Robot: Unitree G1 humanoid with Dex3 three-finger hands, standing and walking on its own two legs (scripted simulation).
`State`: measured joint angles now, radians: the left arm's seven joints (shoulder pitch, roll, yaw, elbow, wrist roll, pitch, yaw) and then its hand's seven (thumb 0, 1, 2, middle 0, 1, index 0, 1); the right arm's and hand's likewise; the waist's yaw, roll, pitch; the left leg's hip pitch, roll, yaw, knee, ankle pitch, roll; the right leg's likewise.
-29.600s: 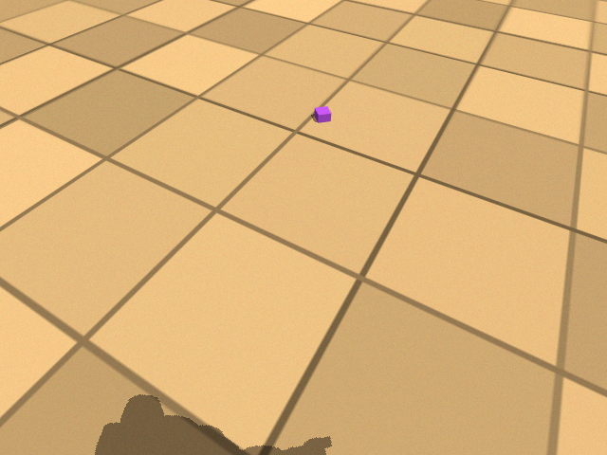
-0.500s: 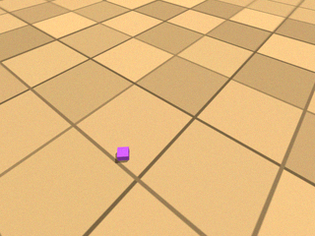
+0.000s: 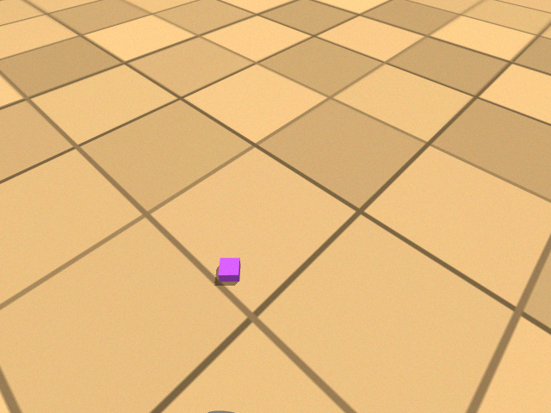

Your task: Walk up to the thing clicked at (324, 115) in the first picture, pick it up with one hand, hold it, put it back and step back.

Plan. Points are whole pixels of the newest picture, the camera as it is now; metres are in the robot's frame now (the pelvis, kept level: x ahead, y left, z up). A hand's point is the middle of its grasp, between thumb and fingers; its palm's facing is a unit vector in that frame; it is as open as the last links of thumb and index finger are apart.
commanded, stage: walk up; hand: left
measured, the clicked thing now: (229, 269) +0.75 +0.22 -0.75
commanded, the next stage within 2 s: none
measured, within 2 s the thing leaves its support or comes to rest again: neither
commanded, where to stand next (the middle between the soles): +0.37 -0.03 m, yaw +1 degrees
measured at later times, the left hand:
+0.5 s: hand (116, 345) +0.24 +0.31 -0.15, palm faces -0.12 -0.93 -0.36, open 7.4 cm
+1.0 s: hand (165, 283) +0.38 +0.26 -0.18, palm faces -0.03 -0.94 -0.34, open 7.4 cm
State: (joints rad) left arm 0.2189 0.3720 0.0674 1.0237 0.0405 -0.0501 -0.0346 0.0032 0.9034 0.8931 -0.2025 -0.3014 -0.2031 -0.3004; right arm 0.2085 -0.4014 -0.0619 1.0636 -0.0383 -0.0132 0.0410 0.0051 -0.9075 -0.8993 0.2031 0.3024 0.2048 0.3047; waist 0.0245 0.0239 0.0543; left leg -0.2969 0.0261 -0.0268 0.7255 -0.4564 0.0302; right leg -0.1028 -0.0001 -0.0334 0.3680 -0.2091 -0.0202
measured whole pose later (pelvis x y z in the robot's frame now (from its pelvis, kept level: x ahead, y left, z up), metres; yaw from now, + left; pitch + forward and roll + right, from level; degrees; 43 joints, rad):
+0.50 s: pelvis +0.16 +0.03 -0.01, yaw -2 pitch -4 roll +1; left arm 0.25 0.42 0.06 0.93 0.03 -0.01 -0.08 0.01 0.91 0.89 -0.20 -0.30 -0.20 -0.30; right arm 0.37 -0.39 -0.06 0.89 -0.02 -0.08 0.04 0.00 -0.90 -0.90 0.21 0.30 0.21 0.31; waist -0.04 -0.03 0.09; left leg -0.03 0.01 0.09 0.43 -0.34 0.01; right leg -0.46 -0.08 0.01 0.67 -0.20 -0.01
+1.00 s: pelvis +0.30 +0.00 -0.03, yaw -1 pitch -3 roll +0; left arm 0.21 0.39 0.02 0.85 -0.01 0.00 0.00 0.01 0.90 0.89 -0.20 -0.30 -0.20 -0.30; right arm 0.25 -0.39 -0.05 0.88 -0.01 -0.04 -0.01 0.00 -0.91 -0.90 0.20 0.30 0.20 0.30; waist 0.02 -0.04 0.15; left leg -0.38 0.00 0.02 0.64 -0.22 0.01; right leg -0.28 -0.04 -0.06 0.73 -0.39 -0.02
